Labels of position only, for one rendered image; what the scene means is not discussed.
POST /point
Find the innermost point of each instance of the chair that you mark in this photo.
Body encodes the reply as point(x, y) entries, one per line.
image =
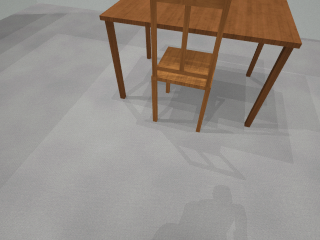
point(181, 66)

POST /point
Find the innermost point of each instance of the table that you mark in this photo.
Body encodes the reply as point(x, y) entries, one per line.
point(259, 21)

